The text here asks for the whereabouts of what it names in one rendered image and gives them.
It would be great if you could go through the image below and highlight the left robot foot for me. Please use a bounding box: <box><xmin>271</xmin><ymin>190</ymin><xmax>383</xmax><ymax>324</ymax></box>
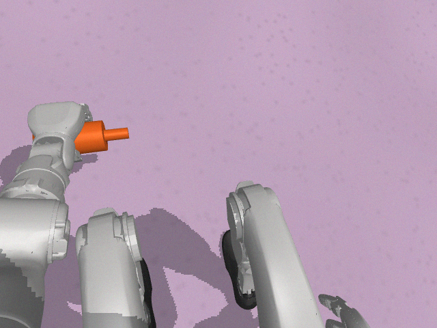
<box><xmin>140</xmin><ymin>258</ymin><xmax>156</xmax><ymax>328</ymax></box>

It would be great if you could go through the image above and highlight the left robot arm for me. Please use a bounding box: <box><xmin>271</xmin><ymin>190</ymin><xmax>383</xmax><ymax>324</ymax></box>
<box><xmin>0</xmin><ymin>132</ymin><xmax>75</xmax><ymax>328</ymax></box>

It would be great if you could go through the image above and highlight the bottle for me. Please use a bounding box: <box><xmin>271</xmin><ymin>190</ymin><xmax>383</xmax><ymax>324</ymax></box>
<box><xmin>32</xmin><ymin>120</ymin><xmax>129</xmax><ymax>154</ymax></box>

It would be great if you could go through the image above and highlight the right robot hand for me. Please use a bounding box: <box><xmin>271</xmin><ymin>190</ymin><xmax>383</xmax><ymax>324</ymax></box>
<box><xmin>318</xmin><ymin>294</ymin><xmax>371</xmax><ymax>328</ymax></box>

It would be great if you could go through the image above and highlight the right robot foot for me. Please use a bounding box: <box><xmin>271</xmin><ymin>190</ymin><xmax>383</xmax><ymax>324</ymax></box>
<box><xmin>222</xmin><ymin>230</ymin><xmax>257</xmax><ymax>310</ymax></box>

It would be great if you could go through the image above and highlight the left robot hand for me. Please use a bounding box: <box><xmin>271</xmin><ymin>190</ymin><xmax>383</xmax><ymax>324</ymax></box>
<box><xmin>27</xmin><ymin>101</ymin><xmax>93</xmax><ymax>163</ymax></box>

